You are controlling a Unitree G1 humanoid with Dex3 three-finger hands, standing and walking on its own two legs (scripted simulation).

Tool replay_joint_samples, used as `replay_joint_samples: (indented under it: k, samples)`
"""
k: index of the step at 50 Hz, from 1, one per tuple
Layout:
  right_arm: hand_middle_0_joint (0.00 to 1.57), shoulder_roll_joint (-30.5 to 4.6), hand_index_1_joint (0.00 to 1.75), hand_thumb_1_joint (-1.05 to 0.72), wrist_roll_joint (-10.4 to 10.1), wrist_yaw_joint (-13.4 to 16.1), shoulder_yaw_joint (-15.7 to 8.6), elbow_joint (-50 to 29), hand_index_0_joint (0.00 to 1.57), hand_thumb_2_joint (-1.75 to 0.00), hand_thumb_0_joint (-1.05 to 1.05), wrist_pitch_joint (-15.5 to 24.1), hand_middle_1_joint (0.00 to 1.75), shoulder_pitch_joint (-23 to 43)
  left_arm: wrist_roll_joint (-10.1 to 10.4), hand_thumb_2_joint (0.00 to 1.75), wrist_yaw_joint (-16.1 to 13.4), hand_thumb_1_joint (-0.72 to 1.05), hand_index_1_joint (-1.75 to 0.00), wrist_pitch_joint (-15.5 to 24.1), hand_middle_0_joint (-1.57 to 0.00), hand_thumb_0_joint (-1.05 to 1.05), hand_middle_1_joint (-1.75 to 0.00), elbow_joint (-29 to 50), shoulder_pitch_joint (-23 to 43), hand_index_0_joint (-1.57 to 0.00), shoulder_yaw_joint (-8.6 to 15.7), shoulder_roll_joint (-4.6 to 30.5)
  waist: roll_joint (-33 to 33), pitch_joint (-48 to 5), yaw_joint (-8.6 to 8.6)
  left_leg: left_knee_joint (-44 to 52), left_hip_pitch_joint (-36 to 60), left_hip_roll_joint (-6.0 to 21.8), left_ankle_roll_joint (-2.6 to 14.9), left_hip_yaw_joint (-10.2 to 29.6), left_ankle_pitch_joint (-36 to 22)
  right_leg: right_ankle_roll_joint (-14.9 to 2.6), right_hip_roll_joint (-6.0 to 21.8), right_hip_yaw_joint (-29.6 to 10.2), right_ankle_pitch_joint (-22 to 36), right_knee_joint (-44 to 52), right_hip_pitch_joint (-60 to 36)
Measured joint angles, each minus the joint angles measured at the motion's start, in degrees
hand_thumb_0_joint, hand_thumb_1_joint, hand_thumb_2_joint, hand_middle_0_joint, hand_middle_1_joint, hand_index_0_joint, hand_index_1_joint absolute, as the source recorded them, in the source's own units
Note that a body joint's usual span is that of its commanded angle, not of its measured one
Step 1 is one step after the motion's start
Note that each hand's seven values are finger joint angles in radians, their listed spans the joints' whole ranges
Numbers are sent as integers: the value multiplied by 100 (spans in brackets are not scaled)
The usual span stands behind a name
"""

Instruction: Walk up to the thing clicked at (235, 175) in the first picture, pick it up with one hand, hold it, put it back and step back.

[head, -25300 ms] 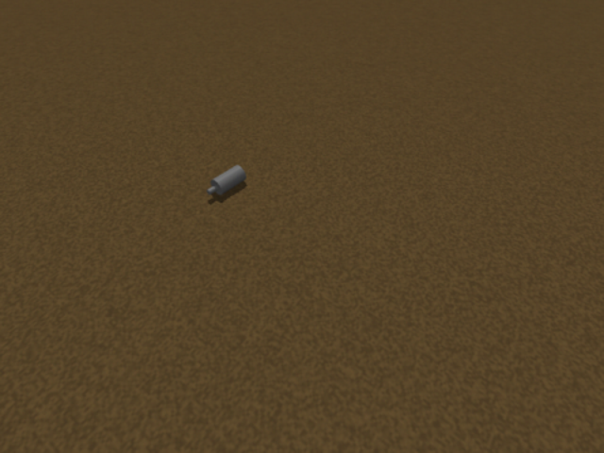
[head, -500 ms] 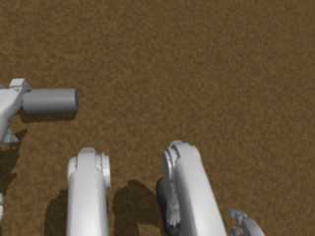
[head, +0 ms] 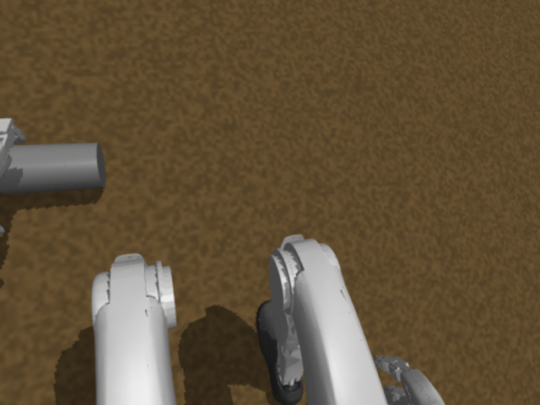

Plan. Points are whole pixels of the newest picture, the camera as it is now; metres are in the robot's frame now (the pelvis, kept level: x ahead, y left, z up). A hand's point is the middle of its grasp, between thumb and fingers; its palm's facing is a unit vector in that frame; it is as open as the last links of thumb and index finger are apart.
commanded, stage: rise first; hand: left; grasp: from above
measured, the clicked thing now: (38, 168) +0.50 +0.33 -0.29
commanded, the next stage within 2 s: approach in 1.78 s
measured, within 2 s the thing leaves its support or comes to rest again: neither
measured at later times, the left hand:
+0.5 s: hand out of the picture +0.44 +0.34 -0.17, palm faces -0.45 -0.07 -0.89, open 14.1 cm
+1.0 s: hand out of the picture +0.46 +0.35 -0.18, palm faces -0.44 -0.07 -0.89, open 14.2 cm
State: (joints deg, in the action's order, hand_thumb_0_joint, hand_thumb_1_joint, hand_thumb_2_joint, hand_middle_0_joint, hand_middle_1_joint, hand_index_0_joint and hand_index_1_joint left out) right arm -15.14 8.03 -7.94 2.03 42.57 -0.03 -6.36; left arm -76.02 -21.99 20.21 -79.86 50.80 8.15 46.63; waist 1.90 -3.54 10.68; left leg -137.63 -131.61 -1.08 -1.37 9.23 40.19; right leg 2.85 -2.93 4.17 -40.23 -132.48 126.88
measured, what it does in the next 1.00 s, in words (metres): stands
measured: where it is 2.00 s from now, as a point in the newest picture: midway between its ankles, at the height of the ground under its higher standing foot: (220, 384)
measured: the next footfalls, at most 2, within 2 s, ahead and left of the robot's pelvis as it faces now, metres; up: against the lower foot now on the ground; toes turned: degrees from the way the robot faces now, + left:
none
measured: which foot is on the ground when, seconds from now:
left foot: down 0.00-1.00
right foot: down 0.00-1.00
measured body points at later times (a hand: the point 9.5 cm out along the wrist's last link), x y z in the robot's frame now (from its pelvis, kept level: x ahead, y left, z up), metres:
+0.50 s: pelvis +0.00 +0.00 +0.00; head +0.24 +0.09 +0.37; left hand +0.46 +0.34 -0.12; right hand +0.08 -0.27 -0.10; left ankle +0.07 +0.13 -0.30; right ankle +0.10 -0.13 -0.30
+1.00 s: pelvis +0.00 +0.01 -0.01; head +0.25 +0.10 +0.35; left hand +0.47 +0.35 -0.13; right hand +0.05 -0.27 -0.10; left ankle +0.07 +0.13 -0.30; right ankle +0.10 -0.13 -0.30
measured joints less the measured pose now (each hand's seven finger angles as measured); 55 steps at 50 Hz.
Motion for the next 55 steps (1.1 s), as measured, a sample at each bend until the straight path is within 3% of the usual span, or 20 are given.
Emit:
replay_joint_samples:
  k: [20, 42, 55]
  samples:
    - [20, 17, 30, -91, -8, -48, 113, -42, 20, -90, 0, -17, 30, -86, 109, 100, 62, -52, -101, -179, -8, 1, -101, 4, 91, -9, -17, 74, -30, 78, 114, -49, -47, 11, 53, 21, 89, 35, -10, 22, -72, 15, 1]
    - [20, -41, 30, -92, 76, -30, 345, -80, 20, -90, 0, 32, 30, -74, -40, 102, -10, -54, -102, -73, -8, 0, -102, -435, 481, -8, -23, 470, 40, 236, 292, -235, -218, -8, 43, 98, -6, 38, -30, 84, 34, -123, 147]
    - [20, -46, 30, -91, 69, -61, 433, -155, 20, -90, 0, -17, 30, -145, -2, 102, 159, -55, -103, -114, -8, 0, -102, -338, 523, -8, 4, 645, 22, 298, 352, -267, -240, -16, 79, 116, 26, 42, -24, 106, -2, -111, 122]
